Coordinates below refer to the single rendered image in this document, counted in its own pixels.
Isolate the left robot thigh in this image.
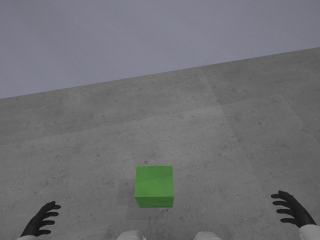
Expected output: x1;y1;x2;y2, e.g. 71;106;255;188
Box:
116;230;147;240

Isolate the carton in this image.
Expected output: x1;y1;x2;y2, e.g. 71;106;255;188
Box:
134;165;174;208

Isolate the robot right forearm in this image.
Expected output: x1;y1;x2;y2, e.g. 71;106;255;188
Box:
298;224;320;240

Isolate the right robot hand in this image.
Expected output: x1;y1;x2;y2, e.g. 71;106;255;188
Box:
271;190;317;228

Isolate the left robot hand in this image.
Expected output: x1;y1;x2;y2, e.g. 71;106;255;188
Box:
20;201;61;237

